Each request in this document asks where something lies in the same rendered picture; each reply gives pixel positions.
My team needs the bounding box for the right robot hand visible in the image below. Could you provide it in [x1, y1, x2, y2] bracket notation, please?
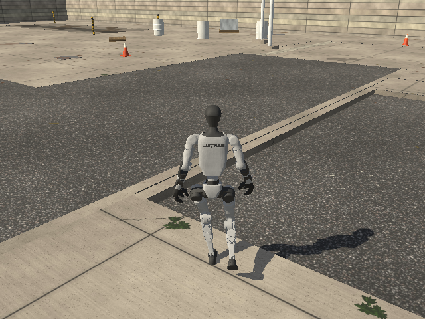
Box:
[238, 182, 254, 195]

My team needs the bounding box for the right robot forearm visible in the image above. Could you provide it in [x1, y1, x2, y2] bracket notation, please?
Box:
[240, 160, 252, 184]

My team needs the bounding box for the left robot hand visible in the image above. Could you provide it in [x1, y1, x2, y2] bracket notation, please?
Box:
[173, 188, 189, 203]

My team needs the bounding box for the right robot upper arm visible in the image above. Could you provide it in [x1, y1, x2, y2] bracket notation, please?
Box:
[227, 134, 246, 170]

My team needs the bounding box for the humanoid robot head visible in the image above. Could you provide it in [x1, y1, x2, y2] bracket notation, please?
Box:
[202, 105, 224, 137]

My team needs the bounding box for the left robot forearm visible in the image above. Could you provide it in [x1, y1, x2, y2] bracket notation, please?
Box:
[175, 161, 188, 190]

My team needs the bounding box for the robot left shin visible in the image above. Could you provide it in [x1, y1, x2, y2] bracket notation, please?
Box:
[200, 213, 214, 256]

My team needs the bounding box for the left robot upper arm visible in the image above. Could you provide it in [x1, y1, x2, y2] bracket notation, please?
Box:
[181, 134, 199, 171]

